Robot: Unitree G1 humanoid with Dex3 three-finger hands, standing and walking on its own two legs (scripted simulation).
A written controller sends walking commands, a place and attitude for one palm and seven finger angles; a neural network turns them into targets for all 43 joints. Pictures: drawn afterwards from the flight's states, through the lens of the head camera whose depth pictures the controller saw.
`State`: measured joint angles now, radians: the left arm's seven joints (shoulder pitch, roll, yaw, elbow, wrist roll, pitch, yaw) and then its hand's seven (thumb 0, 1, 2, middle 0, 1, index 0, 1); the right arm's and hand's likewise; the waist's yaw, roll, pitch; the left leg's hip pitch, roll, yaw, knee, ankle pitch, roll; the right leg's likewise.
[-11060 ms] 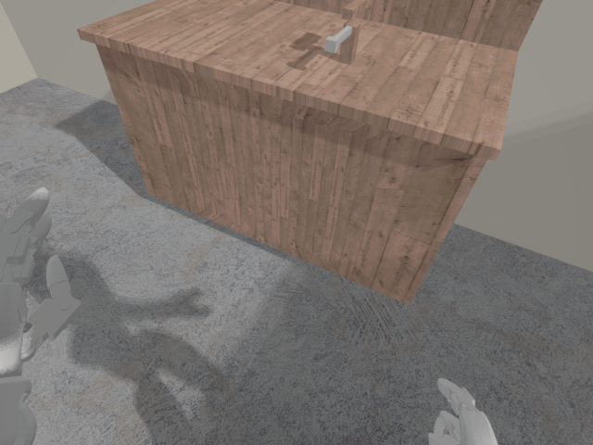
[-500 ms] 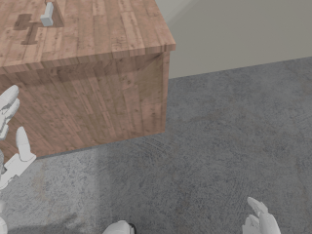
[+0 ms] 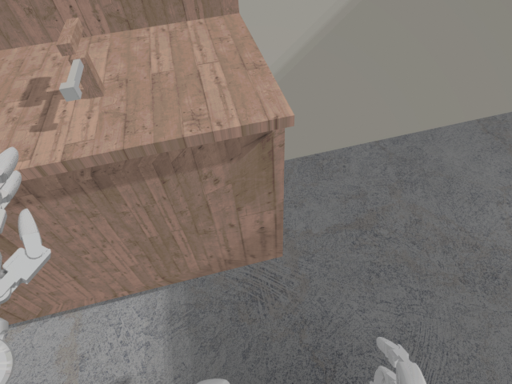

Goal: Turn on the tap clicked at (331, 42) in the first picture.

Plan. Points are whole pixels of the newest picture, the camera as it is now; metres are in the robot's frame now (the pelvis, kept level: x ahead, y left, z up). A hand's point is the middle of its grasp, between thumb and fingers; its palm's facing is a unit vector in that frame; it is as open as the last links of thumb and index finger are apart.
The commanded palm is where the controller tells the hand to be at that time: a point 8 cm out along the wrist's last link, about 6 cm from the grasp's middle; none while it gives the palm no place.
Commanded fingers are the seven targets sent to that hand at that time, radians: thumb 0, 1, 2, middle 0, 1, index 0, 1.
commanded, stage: take the last steps up to it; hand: left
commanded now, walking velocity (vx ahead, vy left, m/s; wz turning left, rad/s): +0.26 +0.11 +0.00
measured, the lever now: (70, 91) +0.59 +0.43 +0.14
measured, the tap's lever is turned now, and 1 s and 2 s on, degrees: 0 0 0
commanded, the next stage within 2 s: come to a stop and stand still in 0.58 s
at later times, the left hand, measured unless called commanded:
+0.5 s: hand (59, 175) +0.33 +0.29 +0.19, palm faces +0.40 -0.82 -0.40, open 7.4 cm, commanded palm +0.27 +0.33 +0.19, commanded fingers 0.00 0.90 0.90 -0.20 -0.30 -0.20 -0.30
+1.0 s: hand (84, 158) +0.37 +0.28 +0.17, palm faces +0.34 -0.84 -0.41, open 7.4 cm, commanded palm +0.32 +0.32 +0.19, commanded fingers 0.00 0.90 0.90 -0.20 -0.30 -0.20 -0.30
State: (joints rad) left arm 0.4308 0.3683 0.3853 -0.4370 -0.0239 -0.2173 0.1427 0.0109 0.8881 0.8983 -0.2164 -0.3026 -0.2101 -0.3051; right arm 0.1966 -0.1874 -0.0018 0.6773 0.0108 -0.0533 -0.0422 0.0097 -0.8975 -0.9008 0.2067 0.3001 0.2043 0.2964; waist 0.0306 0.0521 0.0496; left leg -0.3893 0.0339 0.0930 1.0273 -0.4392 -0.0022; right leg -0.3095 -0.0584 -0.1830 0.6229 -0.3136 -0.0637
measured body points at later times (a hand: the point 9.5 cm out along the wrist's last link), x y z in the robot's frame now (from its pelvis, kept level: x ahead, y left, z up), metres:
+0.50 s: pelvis +0.10 +0.05 +0.01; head +0.12 +0.05 +0.45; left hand +0.30 +0.33 +0.21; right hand +0.26 -0.15 -0.09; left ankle +0.12 +0.18 -0.73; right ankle +0.10 -0.06 -0.69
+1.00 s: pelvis +0.15 +0.05 +0.01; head +0.17 +0.06 +0.45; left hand +0.35 +0.32 +0.20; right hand +0.32 -0.20 -0.06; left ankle +0.19 +0.18 -0.73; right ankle +0.14 -0.04 -0.72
